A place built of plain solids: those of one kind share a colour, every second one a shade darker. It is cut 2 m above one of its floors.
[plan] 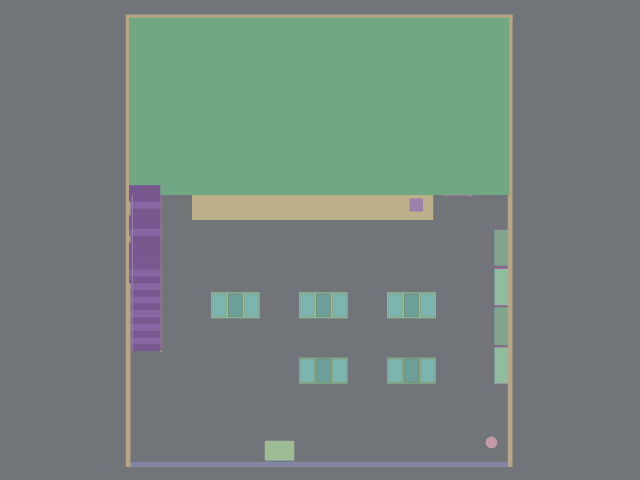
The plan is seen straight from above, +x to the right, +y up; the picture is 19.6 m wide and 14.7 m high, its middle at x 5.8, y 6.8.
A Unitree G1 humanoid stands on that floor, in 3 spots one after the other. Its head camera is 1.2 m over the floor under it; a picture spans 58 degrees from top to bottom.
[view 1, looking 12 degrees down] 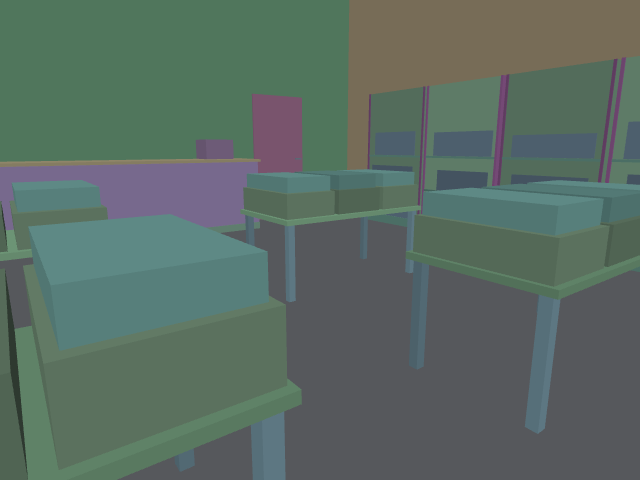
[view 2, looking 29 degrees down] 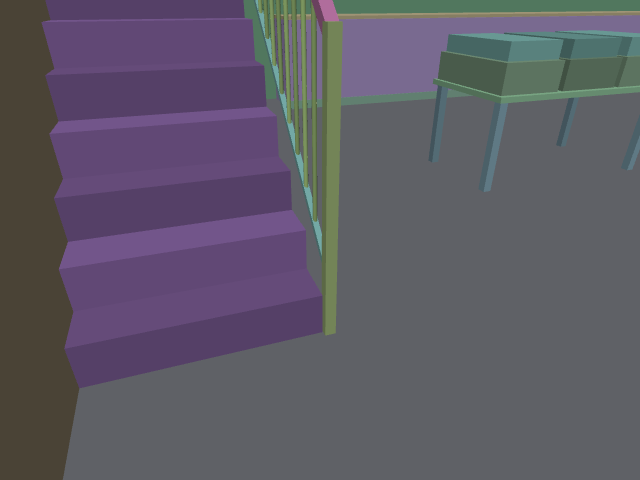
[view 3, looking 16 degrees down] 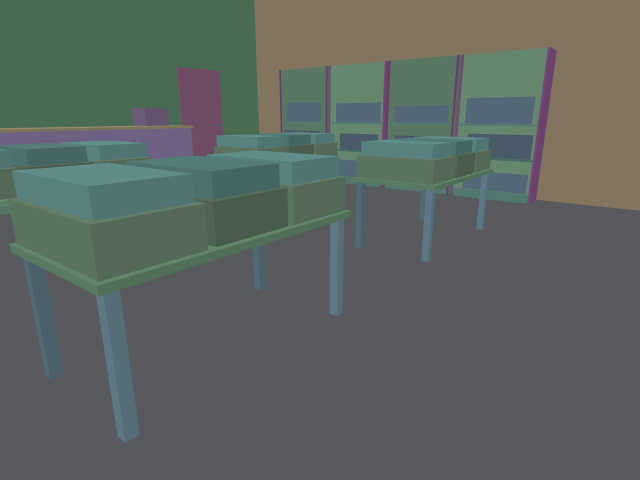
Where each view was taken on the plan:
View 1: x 6.16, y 1.65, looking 54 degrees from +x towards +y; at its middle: ground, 5.77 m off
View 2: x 0.45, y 2.10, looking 71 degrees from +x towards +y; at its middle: stair_guard_low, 1.70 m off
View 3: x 4.56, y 1.00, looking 38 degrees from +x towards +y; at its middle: ground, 4.35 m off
